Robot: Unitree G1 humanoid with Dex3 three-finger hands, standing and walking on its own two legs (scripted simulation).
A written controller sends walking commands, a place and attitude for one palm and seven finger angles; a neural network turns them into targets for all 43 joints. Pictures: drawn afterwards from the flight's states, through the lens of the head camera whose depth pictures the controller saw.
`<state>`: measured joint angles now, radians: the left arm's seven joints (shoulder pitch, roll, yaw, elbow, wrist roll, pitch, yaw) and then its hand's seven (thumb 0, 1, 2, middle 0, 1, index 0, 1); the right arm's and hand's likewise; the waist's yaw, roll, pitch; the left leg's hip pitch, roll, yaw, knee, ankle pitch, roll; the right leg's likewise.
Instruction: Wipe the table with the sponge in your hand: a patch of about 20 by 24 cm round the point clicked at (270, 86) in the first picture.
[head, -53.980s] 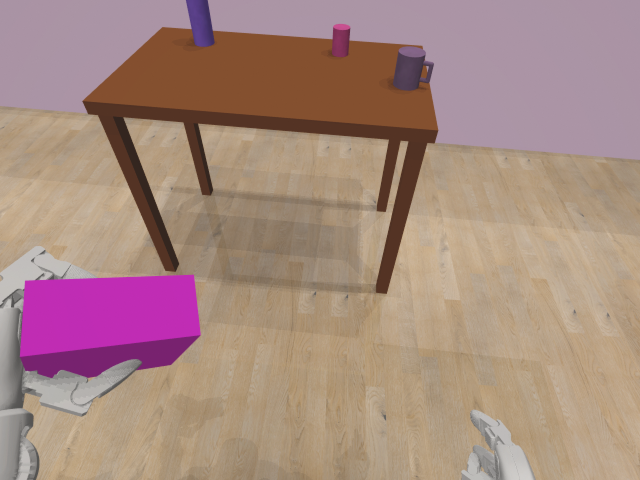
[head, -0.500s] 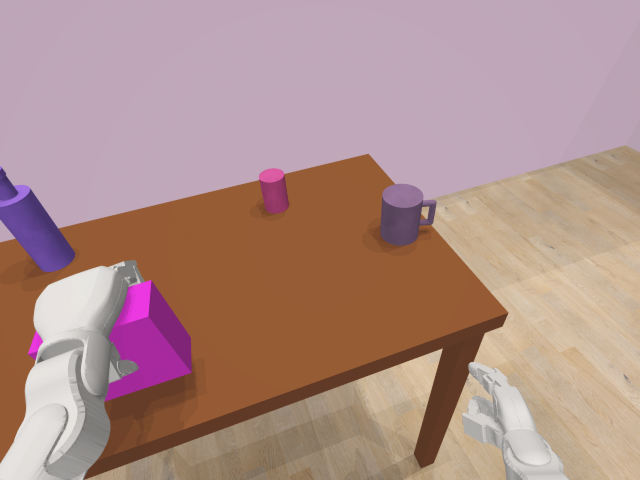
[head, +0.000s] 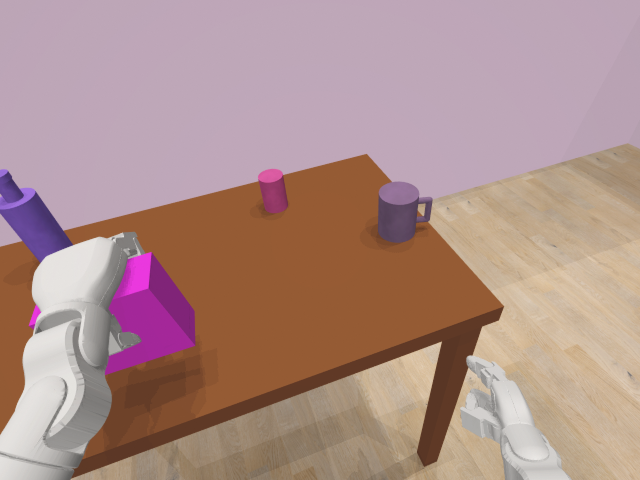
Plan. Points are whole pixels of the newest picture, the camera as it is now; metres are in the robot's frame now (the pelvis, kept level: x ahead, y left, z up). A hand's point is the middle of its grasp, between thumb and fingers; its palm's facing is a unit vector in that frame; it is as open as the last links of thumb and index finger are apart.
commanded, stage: lift the sponge slowly off the table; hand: left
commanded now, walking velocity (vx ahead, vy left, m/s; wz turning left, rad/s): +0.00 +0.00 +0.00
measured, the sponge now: (132, 326) +0.24 +0.29 +0.09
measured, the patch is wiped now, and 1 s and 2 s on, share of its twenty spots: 1.00 1.00 1.00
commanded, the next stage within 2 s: bring the sponge back beside the body in 0.28 s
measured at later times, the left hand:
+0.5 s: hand (116, 288) +0.25 +0.29 +0.15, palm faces +0.13 -0.11 -0.99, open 10.0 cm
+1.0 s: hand (104, 320) +0.22 +0.29 +0.13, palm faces +0.13 -0.13 -0.98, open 10.0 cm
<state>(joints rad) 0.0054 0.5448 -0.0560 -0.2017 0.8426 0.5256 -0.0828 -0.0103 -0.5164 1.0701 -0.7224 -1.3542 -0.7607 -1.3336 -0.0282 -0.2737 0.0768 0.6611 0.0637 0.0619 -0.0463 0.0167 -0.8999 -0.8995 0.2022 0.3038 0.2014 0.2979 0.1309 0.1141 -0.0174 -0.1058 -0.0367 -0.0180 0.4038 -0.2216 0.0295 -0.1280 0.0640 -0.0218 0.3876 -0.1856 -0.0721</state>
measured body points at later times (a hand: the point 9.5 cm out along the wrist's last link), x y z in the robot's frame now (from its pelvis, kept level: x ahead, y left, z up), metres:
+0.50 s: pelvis +0.00 +0.00 +0.00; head -0.03 -0.05 +0.45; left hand +0.24 +0.29 +0.20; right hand +0.27 -0.19 -0.07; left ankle +0.00 +0.10 -0.74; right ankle +0.02 -0.08 -0.74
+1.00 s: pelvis +0.00 +0.00 +0.00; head -0.03 -0.04 +0.45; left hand +0.21 +0.30 +0.19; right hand +0.27 -0.18 -0.06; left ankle +0.00 +0.10 -0.74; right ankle +0.02 -0.08 -0.74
